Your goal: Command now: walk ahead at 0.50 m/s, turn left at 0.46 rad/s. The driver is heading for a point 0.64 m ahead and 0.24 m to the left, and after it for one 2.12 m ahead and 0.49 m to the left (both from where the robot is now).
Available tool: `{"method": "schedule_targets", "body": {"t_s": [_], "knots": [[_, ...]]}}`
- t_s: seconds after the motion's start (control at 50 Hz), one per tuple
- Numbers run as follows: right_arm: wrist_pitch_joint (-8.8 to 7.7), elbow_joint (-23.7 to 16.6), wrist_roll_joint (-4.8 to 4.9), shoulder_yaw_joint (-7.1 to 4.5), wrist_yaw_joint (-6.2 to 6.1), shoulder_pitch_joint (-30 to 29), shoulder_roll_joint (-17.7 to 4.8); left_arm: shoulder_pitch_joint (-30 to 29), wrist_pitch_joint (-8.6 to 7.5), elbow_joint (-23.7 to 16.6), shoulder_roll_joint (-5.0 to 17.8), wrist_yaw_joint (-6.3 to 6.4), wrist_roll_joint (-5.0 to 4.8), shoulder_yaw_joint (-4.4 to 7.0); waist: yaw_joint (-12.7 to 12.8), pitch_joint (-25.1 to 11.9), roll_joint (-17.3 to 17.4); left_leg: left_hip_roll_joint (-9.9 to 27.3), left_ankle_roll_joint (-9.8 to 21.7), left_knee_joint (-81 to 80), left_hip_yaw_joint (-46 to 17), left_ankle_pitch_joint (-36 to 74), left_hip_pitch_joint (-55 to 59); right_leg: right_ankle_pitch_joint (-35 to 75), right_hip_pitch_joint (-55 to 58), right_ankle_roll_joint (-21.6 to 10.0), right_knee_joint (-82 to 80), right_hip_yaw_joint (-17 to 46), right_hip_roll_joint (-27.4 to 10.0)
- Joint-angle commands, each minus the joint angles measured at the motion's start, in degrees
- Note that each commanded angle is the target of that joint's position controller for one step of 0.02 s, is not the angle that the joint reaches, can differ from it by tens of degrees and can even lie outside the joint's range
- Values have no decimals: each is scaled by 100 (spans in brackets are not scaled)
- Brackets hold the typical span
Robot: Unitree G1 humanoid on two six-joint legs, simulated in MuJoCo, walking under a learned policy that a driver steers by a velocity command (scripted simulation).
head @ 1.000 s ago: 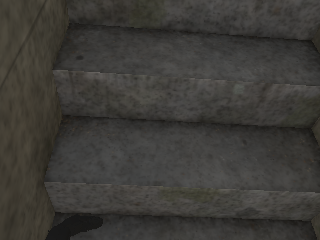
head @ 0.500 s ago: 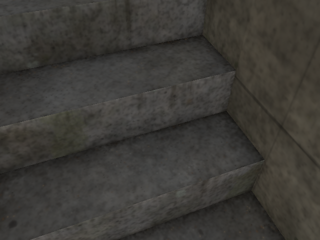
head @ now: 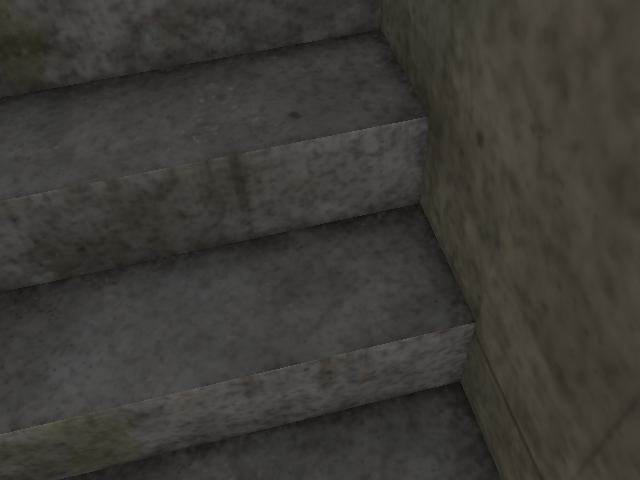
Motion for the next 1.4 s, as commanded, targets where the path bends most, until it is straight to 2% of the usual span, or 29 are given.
{"method": "schedule_targets", "body": {"t_s": [0.02, 0.08, 0.12, 0.22, 0.34, 0.42, 0.48, 0.5, 0.54, 0.58, 0.64, 0.7, 0.74, 0.8, 0.86, 0.9, 0.92, 0.94, 0.96, 0.98, 1.06, 1.14, 1.2, 1.24, 1.26, 1.3, 1.34, 1.36, 1.4], "knots": [[-203, -737, -200, 213, -145, -97, 675, 408, -144, 152, 72, 35, 40, 98, -140, -562, -636, 202, 293, 891, -554, 235, -1668, 355, 1688, -82, -4076, 2253, -1194], [-182, -594, 30, 236, -271, 109, 728, 394, 49, 156, 150, 21, 195, 68, -158, -258, -651, -316, 211, 1794, -945, -600, -1863, 2124, 2019, -211, -4396, 650, -1071], [-76, -815, -73, 299, -416, 559, 966, 237, 132, 207, 166, 34, -181, -19, -613, 387, -931, -498, 257, 2845, -864, -1075, -2795, 2140, 1979, -61, -4547, 75, -807], [20, -1834, 52, 488, -409, -572, 726, 1190, 287, 237, 983, 231, -186, 163, -350, 784, -1008, 73, -308, 1764, 301, -1780, -3625, 1562, 2351, -385, -5582, -772, -624], [246, -2379, 155, 874, 119, -1695, 1158, 1904, 371, 5, 1532, 404, -386, 453, 269, 506, -793, 1268, 18, 730, 928, -2755, -4311, 1980, 4532, -660, -6426, -745, -1183], [89, -2675, 48, 772, 211, -1354, 795, 823, 355, -233, 2032, 255, -409, 551, -478, -351, -882, 667, 813, -1368, 1511, -2953, -1300, 10482, 4215, -771, -5803, -1493, -1120], [13, -2525, 168, 178, -19, 306, -418, 205, 326, -158, 2315, 69, -530, 562, -1237, -1831, -2372, -493, 983, -3774, 1365, -4210, 804, 12679, 5109, -1005, -3380, -865, -953], [-4, -2494, 152, -94, -36, 368, -769, 557, 91, -108, 2059, 20, -731, 472, -1217, -1888, -2355, -967, 1242, -5376, 789, -4039, 1493, 10209, 4728, -1037, -2235, -592, -731], [-253, -1866, -154, -448, -224, 1340, -2075, -1168, -532, -1204, 884, -97, -111, 266, -992, -1954, 886, 930, 2468, -9464, -6515, -6089, 3792, 1374, -575, -234, 3412, 1687, 1674], [-702, -1207, -278, -132, -157, 2104, -928, -2004, -880, -1847, -316, -352, -93, -99, -673, -1206, 645, 1120, 1655, -9182, -5442, -4135, 3873, 1215, -2549, -527, 6019, 2366, 1496], [-836, -680, -17, 47, 132, 1462, 34, -1490, -893, -1932, -804, -303, -39, -477, 198, -69, 135, 681, 1297, -8497, -3207, -2195, 3000, 1155, -3568, -610, 7065, 1756, 1169], [-795, -675, -136, 90, 289, 643, -37, -1256, -710, -2022, -639, -158, -329, -543, 748, 299, 88, 582, 1025, -8880, -1955, -636, 1692, 930, -3739, -615, 7498, 1177, 1205], [-603, -434, -279, 150, 251, 884, -30, -1728, -584, -2223, -1034, -162, -186, -725, 672, 71, 220, 423, 817, -8918, -1276, -858, 1583, 1155, -4242, -644, 7625, 809, 1145], [-492, -172, 58, 39, -121, 1599, -221, -3150, -561, -2747, -1031, -106, 120, -829, 285, -217, 430, 282, 847, -10243, -946, 561, -151, 2109, -1595, -452, 3729, -328, 1327], [-405, -450, -414, -234, -264, 978, -1257, -1569, -505, -2249, -492, 144, -11, -395, 1078, -2478, 1578, 696, 1110, -8690, -275, 8513, 1700, 466, 1137, -306, 2556, -563, 1882], [-509, -798, -214, -349, -227, -253, -1434, 476, -397, -1619, 596, 132, -208, 95, 2011, -2907, 1304, 737, 1152, -6645, -304, 10622, 2498, -720, 2689, -401, -13, 715, 1667], [-710, -1175, -13, -229, -203, -1356, -925, 1552, -394, -827, 814, 65, -236, 183, 2495, -2627, 743, 646, 950, -5389, -265, 9430, 2341, -138, 3264, -620, -1933, 1242, 1588], [-906, -1485, -98, 127, -172, -2555, 154, 2307, -190, 198, 875, 105, -306, 191, 2514, -1319, -2095, -458, 281, -1783, 169, 130, -169, 3548, 3698, -1463, -3425, 2752, 814], [-1133, -1089, -207, 205, 56, 43, 775, 2030, -156, 432, 167, 73, -65, 39, 1373, -1809, -2237, -1218, 237, 1555, -1356, -2251, -2151, 5917, 4596, -2468, -2941, 5396, -502], [-1085, -1231, -57, 232, 154, 304, 840, 2051, -170, 466, -333, 64, -177, -19, 1214, -1743, -1838, -1149, 285, 3095, -1332, -2868, -3074, 3330, 4434, -2569, -3492, 6180, -713], [-805, -2146, -119, 779, 207, -695, 1238, 626, -306, 892, -995, 5, -264, -187, -65, 289, -157, 205, 419, 1982, -1140, -2854, -3628, 1425, 1890, -1100, -4238, 3308, -129], [-731, -2924, -96, 895, -88, -1659, 918, -139, -417, 458, 506, 81, -177, 22, -339, 489, 281, 791, 23, 248, 361, -1736, -1649, 2007, -818, -883, -5215, 2180, 323], [-850, -3263, -109, 834, -144, -2258, 709, 1995, -223, 949, 734, 64, -509, 108, 64, -1585, 454, 742, 376, -3793, 1165, -2151, 1884, 5705, 332, -650, -3948, 1329, 913], [-957, -2381, -288, 92, -163, 1012, -947, 1421, -398, 271, 963, 30, -184, 303, -1356, -3935, -81, 1910, 1225, -6113, -1516, -1240, 5751, 7479, -304, 579, 1446, 1156, 1638], [-759, -1640, 10, -62, -138, 1277, -1167, 1132, -546, 17, 528, -145, -71, 310, -948, -3814, 1437, 2308, 1036, -6636, -2136, -506, 6220, 1550, -1220, 439, 2843, 1734, 1568], [-542, -1079, -103, 32, -132, 231, -511, 915, -479, -710, -328, -60, -500, 311, 337, -2212, 1415, 2126, 509, -6633, -960, 1096, 6318, -1176, -3936, 446, 5716, 1550, 1930], [-777, -1399, 199, 192, -195, -1902, 276, 1063, 165, -1394, -296, 195, -265, 203, 1562, -1421, 1713, 2861, 36, -7363, -1059, 415, 4680, -2059, -4244, 214, 6136, 2309, 877], [-651, -758, -78, 185, -184, -1451, 586, -265, 202, -1816, -679, 373, -42, -100, 1194, -428, 314, 1499, -500, -8195, 152, 151, 3626, -1577, -3865, -161, 5625, 1572, 1171], [-527, -1176, -187, 83, -366, -3051, -339, 1417, 207, -2194, -307, 224, -175, -142, 2739, -224, 359, 199, -298, -9444, 2063, 1919, 531, -824, 586, -367, 1705, 992, 1558]]}}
